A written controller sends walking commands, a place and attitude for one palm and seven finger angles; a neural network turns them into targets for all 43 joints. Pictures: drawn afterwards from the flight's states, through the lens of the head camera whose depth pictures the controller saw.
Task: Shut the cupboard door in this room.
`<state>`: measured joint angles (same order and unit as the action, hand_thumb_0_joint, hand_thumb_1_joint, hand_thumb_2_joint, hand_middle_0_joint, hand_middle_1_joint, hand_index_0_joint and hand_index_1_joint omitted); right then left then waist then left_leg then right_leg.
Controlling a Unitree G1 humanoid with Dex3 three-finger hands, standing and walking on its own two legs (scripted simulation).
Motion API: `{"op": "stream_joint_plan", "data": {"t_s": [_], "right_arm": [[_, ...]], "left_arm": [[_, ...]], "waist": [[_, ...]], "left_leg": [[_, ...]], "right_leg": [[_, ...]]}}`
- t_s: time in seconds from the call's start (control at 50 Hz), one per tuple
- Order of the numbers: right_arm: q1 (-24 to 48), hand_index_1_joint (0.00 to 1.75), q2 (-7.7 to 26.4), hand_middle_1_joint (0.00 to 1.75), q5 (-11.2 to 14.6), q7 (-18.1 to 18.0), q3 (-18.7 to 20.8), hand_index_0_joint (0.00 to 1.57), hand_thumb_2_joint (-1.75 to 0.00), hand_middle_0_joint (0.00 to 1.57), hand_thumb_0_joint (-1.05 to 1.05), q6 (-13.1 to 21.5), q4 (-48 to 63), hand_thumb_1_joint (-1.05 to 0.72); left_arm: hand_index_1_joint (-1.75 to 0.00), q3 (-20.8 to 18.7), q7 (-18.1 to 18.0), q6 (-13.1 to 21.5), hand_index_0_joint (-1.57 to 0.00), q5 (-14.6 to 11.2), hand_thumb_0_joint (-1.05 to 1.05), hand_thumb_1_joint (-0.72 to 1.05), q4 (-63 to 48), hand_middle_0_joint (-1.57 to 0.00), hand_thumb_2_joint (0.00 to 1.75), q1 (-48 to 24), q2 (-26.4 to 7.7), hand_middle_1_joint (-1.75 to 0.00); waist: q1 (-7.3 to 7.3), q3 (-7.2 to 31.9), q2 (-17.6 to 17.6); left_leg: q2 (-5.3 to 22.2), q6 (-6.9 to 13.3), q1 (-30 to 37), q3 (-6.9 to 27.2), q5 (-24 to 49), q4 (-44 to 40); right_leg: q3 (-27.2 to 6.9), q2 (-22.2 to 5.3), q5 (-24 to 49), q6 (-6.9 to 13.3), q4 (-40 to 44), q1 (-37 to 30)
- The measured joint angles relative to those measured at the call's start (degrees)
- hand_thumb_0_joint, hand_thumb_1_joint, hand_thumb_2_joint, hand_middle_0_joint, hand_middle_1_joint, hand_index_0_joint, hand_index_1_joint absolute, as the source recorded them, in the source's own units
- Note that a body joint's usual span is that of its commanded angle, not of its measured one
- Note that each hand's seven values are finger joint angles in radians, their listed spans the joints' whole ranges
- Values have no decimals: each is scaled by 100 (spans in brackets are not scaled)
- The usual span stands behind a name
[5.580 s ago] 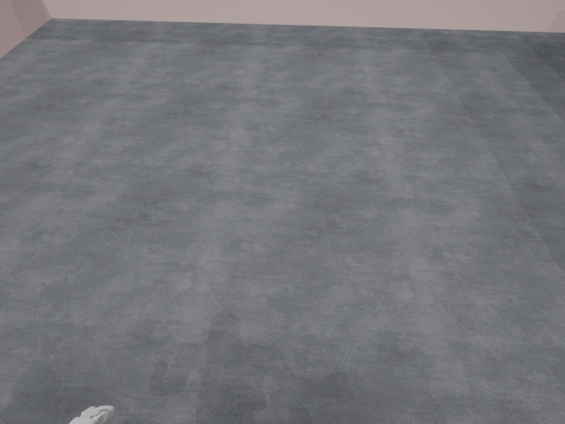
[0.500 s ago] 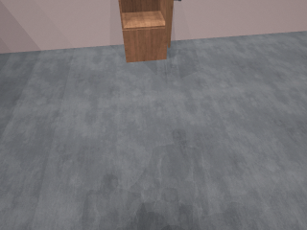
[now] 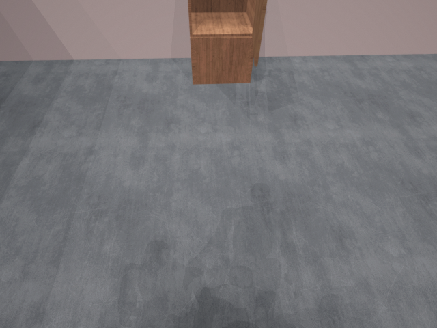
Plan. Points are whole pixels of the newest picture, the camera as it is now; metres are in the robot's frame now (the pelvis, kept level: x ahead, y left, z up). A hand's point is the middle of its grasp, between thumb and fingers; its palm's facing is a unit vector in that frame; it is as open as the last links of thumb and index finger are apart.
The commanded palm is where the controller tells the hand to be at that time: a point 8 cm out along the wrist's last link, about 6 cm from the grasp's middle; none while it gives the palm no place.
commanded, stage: turn or walk to find it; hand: left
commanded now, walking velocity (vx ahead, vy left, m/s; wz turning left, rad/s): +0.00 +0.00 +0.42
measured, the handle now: out of the picture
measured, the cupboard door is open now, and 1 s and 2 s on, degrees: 82 82 82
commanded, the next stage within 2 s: stand and wait in 0.94 s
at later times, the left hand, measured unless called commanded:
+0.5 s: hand out of the picture +0.04 +0.17 -0.13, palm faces +0.23 -0.92 -0.30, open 7.4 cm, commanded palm none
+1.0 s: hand out of the picture -0.14 +0.18 -0.17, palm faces +0.51 -0.83 -0.25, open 7.4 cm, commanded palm none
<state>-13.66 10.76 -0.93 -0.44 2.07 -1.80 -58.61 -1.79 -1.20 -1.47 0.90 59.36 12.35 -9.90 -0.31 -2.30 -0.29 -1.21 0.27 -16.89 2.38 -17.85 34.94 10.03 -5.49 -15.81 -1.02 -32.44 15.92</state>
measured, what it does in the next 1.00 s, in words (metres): steps on the spot, turning left: right foot, then left foot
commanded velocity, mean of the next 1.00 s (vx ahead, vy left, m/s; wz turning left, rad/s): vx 0.00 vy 0.00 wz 0.39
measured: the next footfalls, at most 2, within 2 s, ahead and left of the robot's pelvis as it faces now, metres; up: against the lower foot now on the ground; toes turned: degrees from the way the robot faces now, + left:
right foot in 0.38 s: +0.03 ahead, -0.15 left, +0.00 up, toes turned +11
left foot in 0.82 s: -0.07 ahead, +0.08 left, +0.00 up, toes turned +28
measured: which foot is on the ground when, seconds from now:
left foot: down 0.00-0.38, up 0.40-0.80, down 0.82-1.00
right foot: down 0.00-0.06, up 0.08-0.36, down 0.38-0.84, up 0.86-1.00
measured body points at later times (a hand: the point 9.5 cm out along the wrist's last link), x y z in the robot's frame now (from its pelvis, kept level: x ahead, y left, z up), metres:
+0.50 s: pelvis -0.02 -0.05 +0.01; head +0.01 -0.08 +0.46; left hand +0.03 +0.21 -0.11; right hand +0.08 -0.30 -0.15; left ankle -0.04 +0.09 -0.66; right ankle -0.01 -0.15 -0.73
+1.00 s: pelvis -0.05 -0.02 +0.01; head -0.03 +0.02 +0.46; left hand -0.17 +0.23 -0.15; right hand +0.17 -0.18 -0.12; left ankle -0.10 +0.07 -0.73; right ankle +0.00 -0.16 -0.66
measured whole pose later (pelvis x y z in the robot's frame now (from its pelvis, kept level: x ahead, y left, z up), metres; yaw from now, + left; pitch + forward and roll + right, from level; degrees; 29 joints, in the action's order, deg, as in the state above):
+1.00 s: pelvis -0.05 -0.02 +0.01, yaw +28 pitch +0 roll -1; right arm -6.5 11.3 -0.8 -0.1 1.5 -1.1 -53.9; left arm -3.2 -0.8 -3.6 0.8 57.2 14.9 -15.8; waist -2.5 -4.7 2.6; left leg -0.6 2.1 -12.1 -1.1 -16.2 28.7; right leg 2.8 -5.6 -25.3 -4.3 -60.4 25.3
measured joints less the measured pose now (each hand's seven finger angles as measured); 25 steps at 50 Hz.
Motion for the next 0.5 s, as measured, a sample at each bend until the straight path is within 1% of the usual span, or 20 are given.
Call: {"op": "stream_joint_plan", "data": {"t_s": [0.04, 0.08, 0.1, 0.14, 0.16, 0.2, 0.24, 0.28, 0.32, 0.36, 0.38, 0.4, 0.44, 0.46, 0.5], "right_arm": [[-4, 30, 12, 29, -10, 16, 29, 20, -90, 20, 1, -32, 28, -91], [-7, 30, -5, 29, -34, 31, 36, 20, -90, 20, 1, -29, 86, -91], [-11, 30, -23, 29, -45, 24, 37, 20, -90, 20, 1, -1, 124, -91], [-32, 30, -56, 29, -46, -16, 31, 20, -90, 20, 1, 61, 190, -90], [-51, 30, -63, 29, -47, -33, 27, 20, -90, 20, 1, 80, 209, -90], [-89, 30, -49, 29, -52, -51, 18, 20, -90, 20, 1, 81, 222, -90], [-120, 30, -6, 29, -57, -53, 21, 20, -90, 20, 1, 58, 228, -90], [-141, 30, 53, 29, -65, -47, 40, 20, -90, 21, 1, 23, 243, -90], [-148, 30, 121, 29, -69, -26, 73, 20, -90, 21, 1, -20, 265, -90], [-161, 30, 190, 29, -51, 0, 119, 20, -90, 21, 1, -57, 295, -90], [-180, 30, 219, 29, -28, 17, 143, 20, -90, 21, 1, -70, 322, -90], [-135, 30, 273, 29, -15, 26, 179, 20, -90, 21, 1, -94, 319, -90], [-71, 30, 361, 29, -38, 31, 248, 20, -90, 20, 1, -173, 324, -90], [-43, 30, 399, 29, -44, 42, 273, 20, -90, 20, 1, -207, 325, -90], [12, 30, 474, 29, -48, 81, 308, 20, -90, 20, 1, -232, 334, -90]], "left_arm": [[-30, -39, -4, -29, -20, 8, 1, 91, -67, -20, 90, -28, -51, -30], [-30, -79, -5, -86, -20, -3, 1, 91, -113, -20, 90, -51, -132, -30], [-30, -97, -11, -124, -20, -9, 1, 91, -129, -20, 90, -83, -176, -30], [-30, -118, -23, -177, -20, -10, 1, 91, -163, -20, 90, -189, -251, -30], [-30, -126, -23, -177, -20, -12, 1, 91, -192, -20, 90, -253, -278, -30], [-30, -128, -16, -151, -20, -32, 1, 91, -282, -20, 90, -372, -307, -30], [-30, -117, -7, -120, -20, -56, 1, 91, -402, -20, 90, -483, -308, -30], [-30, -99, -1, -90, -20, -79, 1, 91, -529, -20, 90, -583, -291, -30], [-30, -78, 3, -52, -20, -98, 1, 91, -651, -20, 90, -650, -269, -30], [-30, -51, 5, 8, -20, -107, 1, 91, -753, -20, 90, -658, -256, -30], [-30, -38, 4, 54, -20, -94, 1, 91, -809, -20, 90, -622, -271, -30], [-30, -39, -9, 90, -20, -62, 1, 91, -807, -20, 90, -613, -235, -30], [-30, -3, -13, 82, -20, -30, 1, 91, -811, -20, 90, -528, -165, -30], [-30, 9, -13, 74, -20, -25, 1, 91, -806, -20, 90, -459, -137, -30], [-30, 38, -4, 52, -20, -14, 1, 91, -765, -20, 90, -330, -95, -30]], "waist": [[-20, -59, 60], [-15, -79, 162], [10, -92, 189], [87, -126, 176], [117, -136, 148], [155, -137, 68], [183, -125, -23], [213, -112, -110], [231, -95, -172], [228, -58, -204], [201, -14, -172], [181, -41, -237], [201, -70, -284], [196, -68, -266], [210, -82, -250]], "left_leg": [[-44, 84, -65, -17, -80, 166], [-125, 140, -102, -20, -96, 219], [-153, 157, -110, -1, -75, 190], [-184, 161, -91, 111, 69, 11], [-193, 163, -70, 190, 163, -114], [-197, 140, -26, 358, 358, -380], [-198, 96, 2, 523, 531, -607], [-209, 36, -2, 687, 662, -755], [-237, -41, -38, 829, 741, -811], [-296, -137, -128, 943, 740, -722], [-364, -182, -226, 957, 682, -570], [-340, -185, -365, 913, 322, -229], [-335, -178, -731, 621, -509, 853], [-327, -178, -907, 458, -669, 1438], [-228, -216, -1163, 203, -579, 2389]], "right_leg": [[45, -82, -112, -30, -206, 52], [-12, -155, -254, -80, -471, 166], [-154, -108, -574, -103, -808, 283], [-482, 88, -1103, -115, -1669, 548], [-599, 185, -1206, -124, -1993, 645], [-742, 333, -1265, -154, -2266, 731], [-834, 428, -1253, -179, -2143, 700], [-916, 493, -1212, -191, -1751, 573], [-983, 533, -1030, -190, -1158, 361], [-1003, 539, -525, -186, -253, 9], [-1020, 484, -324, -132, 225, -178], [-980, 514, -231, -16, 231, -177], [-859, 466, -201, 165, 108, -197], [-819, 411, -188, 208, 131, -246], [-717, 324, -137, 233, 255, -374]]}}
